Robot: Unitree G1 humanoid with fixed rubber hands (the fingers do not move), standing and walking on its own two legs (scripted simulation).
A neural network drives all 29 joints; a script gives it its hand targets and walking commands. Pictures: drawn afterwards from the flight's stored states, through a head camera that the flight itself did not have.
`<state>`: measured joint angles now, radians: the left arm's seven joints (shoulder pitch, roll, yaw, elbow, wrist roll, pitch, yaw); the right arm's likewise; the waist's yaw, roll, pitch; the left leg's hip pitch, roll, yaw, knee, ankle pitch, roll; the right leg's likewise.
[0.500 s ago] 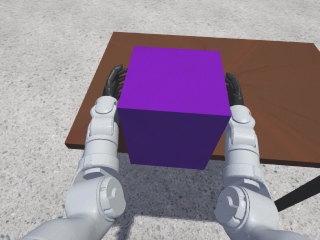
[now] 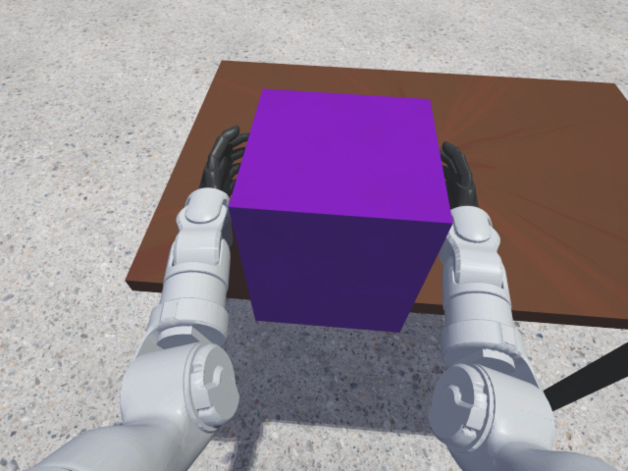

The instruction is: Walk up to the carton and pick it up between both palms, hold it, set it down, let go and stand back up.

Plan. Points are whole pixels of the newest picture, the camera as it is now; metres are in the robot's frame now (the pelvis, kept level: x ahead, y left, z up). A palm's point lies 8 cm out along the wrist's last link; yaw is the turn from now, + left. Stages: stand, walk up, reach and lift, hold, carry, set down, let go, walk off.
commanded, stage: set down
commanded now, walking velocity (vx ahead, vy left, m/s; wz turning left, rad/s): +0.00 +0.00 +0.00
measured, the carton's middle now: (335, 218) +0.41 -0.02 +0.07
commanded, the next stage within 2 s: none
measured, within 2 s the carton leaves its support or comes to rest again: neither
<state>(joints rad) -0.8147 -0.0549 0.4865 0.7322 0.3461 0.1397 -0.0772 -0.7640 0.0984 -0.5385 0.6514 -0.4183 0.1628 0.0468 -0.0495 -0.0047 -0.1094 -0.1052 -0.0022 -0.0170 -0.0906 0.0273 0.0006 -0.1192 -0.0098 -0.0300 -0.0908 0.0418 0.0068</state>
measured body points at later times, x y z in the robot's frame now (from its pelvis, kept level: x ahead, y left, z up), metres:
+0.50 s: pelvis -0.01 +0.00 +0.00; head +0.03 +0.01 +0.45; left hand +0.45 +0.15 +0.10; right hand +0.42 -0.21 +0.10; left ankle -0.03 +0.12 -0.75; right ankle -0.02 -0.12 -0.75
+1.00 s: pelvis -0.03 +0.00 +0.00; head +0.01 +0.01 +0.45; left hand +0.46 +0.18 +0.17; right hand +0.42 -0.25 +0.17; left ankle -0.03 +0.12 -0.75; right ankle -0.02 -0.12 -0.75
